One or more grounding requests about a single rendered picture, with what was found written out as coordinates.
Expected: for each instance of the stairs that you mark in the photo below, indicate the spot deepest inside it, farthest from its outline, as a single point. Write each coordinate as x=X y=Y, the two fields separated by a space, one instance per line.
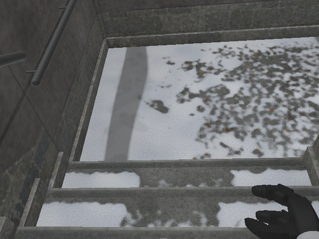
x=165 y=198

